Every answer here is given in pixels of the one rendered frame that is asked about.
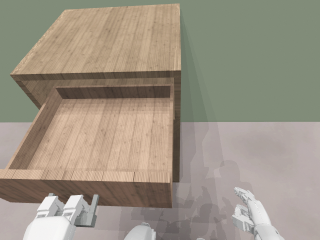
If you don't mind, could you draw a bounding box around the robot left shin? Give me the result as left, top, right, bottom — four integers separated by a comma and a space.
141, 222, 150, 227

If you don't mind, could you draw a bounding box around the right robot hand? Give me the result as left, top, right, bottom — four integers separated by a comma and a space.
232, 187, 272, 235

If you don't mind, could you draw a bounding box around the cabinet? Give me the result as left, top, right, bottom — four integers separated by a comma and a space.
10, 3, 181, 183

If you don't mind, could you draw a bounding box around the drawer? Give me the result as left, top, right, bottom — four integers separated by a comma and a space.
0, 84, 174, 209

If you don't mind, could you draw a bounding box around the left robot thigh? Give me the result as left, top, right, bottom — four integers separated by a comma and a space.
124, 225, 156, 240

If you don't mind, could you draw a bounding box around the left robot hand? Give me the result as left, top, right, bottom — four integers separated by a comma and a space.
23, 194, 90, 240

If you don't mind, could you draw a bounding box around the handle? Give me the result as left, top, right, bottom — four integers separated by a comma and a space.
43, 193, 100, 228

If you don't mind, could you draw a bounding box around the right robot forearm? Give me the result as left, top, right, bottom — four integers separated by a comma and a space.
253, 223, 285, 240

